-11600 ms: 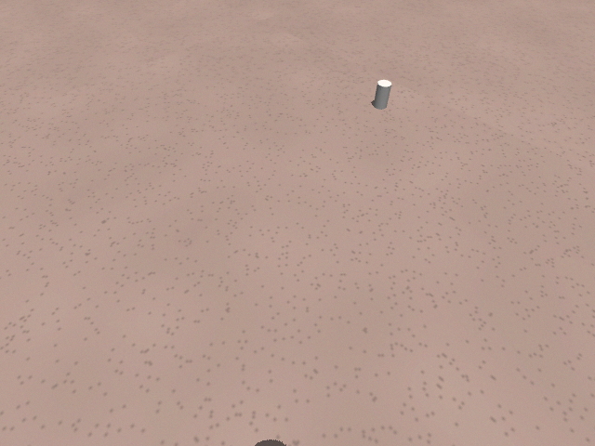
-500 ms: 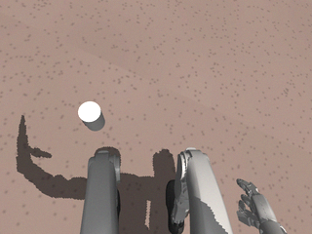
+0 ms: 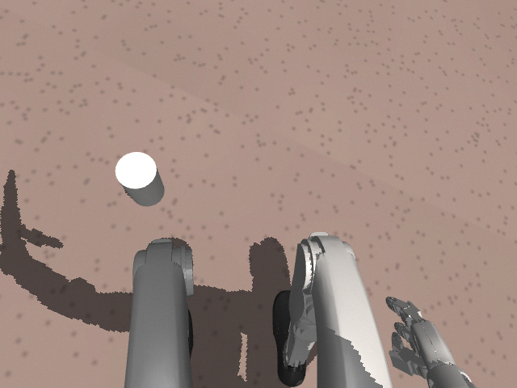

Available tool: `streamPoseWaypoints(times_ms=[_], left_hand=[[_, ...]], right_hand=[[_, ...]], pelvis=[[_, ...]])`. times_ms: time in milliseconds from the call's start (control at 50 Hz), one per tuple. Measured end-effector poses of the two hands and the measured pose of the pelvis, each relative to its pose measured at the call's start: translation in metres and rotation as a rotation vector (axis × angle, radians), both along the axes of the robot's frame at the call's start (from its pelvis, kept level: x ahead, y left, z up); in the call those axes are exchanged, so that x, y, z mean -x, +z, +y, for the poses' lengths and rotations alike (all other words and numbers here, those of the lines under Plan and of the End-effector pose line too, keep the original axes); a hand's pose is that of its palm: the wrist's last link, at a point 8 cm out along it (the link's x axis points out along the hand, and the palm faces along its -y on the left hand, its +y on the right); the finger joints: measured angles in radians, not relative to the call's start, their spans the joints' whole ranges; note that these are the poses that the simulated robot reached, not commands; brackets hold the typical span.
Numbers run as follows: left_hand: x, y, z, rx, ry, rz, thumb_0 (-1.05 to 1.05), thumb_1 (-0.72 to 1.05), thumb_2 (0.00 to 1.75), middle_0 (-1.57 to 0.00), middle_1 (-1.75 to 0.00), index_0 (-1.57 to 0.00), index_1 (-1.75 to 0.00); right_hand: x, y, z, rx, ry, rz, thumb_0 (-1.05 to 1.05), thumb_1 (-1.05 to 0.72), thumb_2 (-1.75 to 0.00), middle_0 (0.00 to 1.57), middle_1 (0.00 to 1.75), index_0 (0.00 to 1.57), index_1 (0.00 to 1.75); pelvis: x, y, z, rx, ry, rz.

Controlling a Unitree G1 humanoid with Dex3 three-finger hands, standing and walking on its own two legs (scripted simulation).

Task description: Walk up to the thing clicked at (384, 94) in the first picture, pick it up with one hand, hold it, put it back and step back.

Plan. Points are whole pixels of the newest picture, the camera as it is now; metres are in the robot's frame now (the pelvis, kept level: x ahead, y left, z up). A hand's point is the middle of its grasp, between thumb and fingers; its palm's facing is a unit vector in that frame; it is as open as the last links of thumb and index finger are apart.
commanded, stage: go down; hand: left
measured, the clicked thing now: (142, 181) +0.49 +0.22 -0.33
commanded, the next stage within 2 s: approach in 0.52 s
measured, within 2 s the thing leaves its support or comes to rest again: neither
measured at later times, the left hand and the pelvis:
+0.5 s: hand out of the picture +0.39 +0.42 +0.00, palm faces +0.21 -0.97 -0.09, open 17.7 cm; pelvis +0.00 +0.00 -0.02, yaw -1 degrees
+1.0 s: hand (4, 182) +0.41 +0.38 -0.12, palm faces +0.19 -0.98 +0.01, open 17.7 cm; pelvis -0.01 +0.00 -0.07, yaw -3 degrees
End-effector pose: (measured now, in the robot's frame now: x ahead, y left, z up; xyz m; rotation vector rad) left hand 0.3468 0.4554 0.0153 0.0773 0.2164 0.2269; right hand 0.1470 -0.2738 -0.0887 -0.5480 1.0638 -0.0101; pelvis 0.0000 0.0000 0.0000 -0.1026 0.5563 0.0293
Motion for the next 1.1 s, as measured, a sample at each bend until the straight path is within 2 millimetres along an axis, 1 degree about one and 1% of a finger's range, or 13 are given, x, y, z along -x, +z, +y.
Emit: streamPoseWaypoints(times_ms=[140,260,460,600,720,760,820,900,1040,1100], left_hand=[[-0.004,-0.005,0.003,0.001,-0.003,-0.028,-0.01,-0.6,0.08,-0.04,-0.09,-0.04,-0.08],[-0.009,-0.01,0.004,0.006,-0.011,-0.034,-0.01,-0.6,0.07,-0.04,-0.08,-0.04,-0.07],[-0.014,-0.009,0.009,0.0,-0.011,-0.055,-0.01,-0.6,0.07,-0.04,-0.08,-0.04,-0.07],[-0.016,-0.015,0.011,0.006,-0.015,-0.063,-0.01,-0.59,0.06,-0.03,-0.07,-0.04,-0.06],[-0.019,-0.02,0.01,0.01,-0.014,-0.087,-0.01,-0.59,0.05,-0.04,-0.08,-0.05,-0.07],[-0.02,-0.024,0.009,0.016,-0.011,-0.098,-0.01,-0.6,0.04,-0.05,-0.08,-0.05,-0.07],[-0.021,-0.038,0.003,0.028,-0.01,-0.114,-0.01,-0.6,0.02,-0.05,-0.08,-0.06,-0.07],[-0.026,-0.071,-0.007,0.045,-0.01,-0.128,-0.01,-0.61,0.02,-0.06,-0.09,-0.06,-0.08],[-0.036,-0.156,-0.038,0.106,-0.04,-0.099,-0.01,-0.61,0.03,-0.05,-0.1,-0.06,-0.09],[-0.039,-0.189,-0.052,0.117,-0.064,-0.084,-0.01,-0.61,0.04,-0.05,-0.1,-0.06,-0.09]], right_hand=[[0.007,-0.009,-0.002,0.011,0.002,0.025,0.0,-0.89,-0.9,0.2,0.3,0.2,0.3],[0.012,-0.013,-0.003,0.019,-0.004,0.04,0.0,-0.89,-0.9,0.2,0.3,0.2,0.3],[0.018,-0.015,-0.002,0.025,-0.012,0.045,0.0,-0.89,-0.9,0.2,0.3,0.2,0.3],[0.019,-0.016,-0.001,0.03,-0.002,0.052,0.0,-0.89,-0.9,0.2,0.3,0.2,0.3],[0.021,-0.02,-0.003,0.036,0.004,0.069,0.0,-0.89,-0.9,0.2,0.3,0.2,0.3],[0.021,-0.022,-0.004,0.037,0.009,0.073,0.0,-0.9,-0.9,0.2,0.3,0.2,0.3],[0.023,-0.028,-0.005,0.039,0.026,0.084,0.0,-0.9,-0.9,0.2,0.3,0.2,0.3],[0.023,-0.037,-0.005,0.051,0.06,0.1,0.0,-0.9,-0.9,0.2,0.3,0.2,0.3],[0.019,-0.049,0.001,0.098,0.129,0.133,0.0,-0.9,-0.9,0.2,0.3,0.2,0.3],[0.017,-0.052,0.005,0.125,0.159,0.156,0.0,-0.9,-0.9,0.2,0.3,0.2,0.3]], pelvis=[[0.002,-0.01,0.0,0.002,-0.002,-0.005],[0.002,-0.015,0.001,0.006,-0.001,-0.007],[0.003,-0.02,0.003,0.013,-0.002,-0.014],[0.004,-0.024,0.005,0.018,-0.004,-0.017],[0.004,-0.028,0.004,0.018,-0.003,-0.019],[0.004,-0.03,0.003,0.017,-0.005,-0.022],[0.005,-0.036,0.003,0.019,-0.01,-0.029],[0.005,-0.049,0.002,0.026,-0.021,-0.048],[0.006,-0.074,0.004,0.056,-0.041,-0.098],[0.007,-0.082,0.006,0.072,-0.046,-0.124]])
